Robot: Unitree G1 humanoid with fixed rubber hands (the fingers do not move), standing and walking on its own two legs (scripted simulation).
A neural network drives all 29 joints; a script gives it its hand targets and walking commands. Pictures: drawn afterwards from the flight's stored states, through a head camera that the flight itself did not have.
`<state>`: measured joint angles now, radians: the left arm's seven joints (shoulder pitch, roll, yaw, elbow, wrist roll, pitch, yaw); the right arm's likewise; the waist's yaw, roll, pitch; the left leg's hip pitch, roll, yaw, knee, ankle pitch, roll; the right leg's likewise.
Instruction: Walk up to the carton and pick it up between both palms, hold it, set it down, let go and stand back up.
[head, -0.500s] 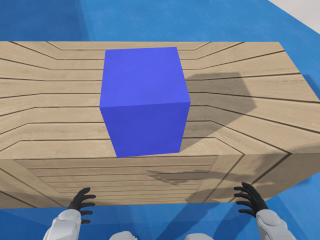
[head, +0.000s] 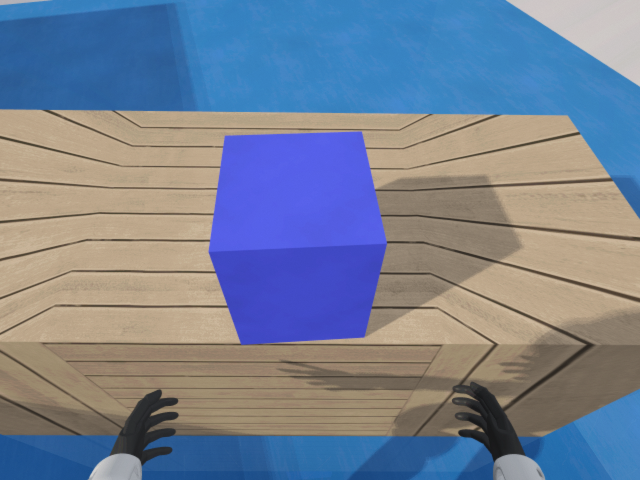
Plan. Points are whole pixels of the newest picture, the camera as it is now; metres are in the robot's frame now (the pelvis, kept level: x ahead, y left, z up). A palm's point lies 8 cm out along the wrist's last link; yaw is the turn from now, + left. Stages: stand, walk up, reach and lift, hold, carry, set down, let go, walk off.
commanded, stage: reach and lift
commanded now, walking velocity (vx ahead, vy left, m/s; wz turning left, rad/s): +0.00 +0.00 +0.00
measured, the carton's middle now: (298, 242) +0.44 +0.04 +0.00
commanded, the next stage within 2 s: none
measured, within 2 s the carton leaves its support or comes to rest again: neither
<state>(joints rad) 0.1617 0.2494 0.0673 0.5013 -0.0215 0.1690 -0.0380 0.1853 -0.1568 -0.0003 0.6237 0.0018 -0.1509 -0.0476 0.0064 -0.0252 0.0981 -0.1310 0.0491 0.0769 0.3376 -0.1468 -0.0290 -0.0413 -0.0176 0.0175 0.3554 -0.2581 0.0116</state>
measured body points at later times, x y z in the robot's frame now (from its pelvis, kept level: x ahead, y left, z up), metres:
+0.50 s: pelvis +0.00 +0.00 +0.00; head +0.00 +0.01 +0.45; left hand +0.18 +0.24 -0.04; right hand +0.19 -0.20 -0.04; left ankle +0.02 +0.14 -0.75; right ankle -0.04 -0.13 -0.75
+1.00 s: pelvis +0.01 +0.00 +0.00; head +0.01 +0.01 +0.45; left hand +0.22 +0.23 +0.00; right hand +0.24 -0.17 +0.00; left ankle +0.02 +0.14 -0.75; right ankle -0.04 -0.13 -0.75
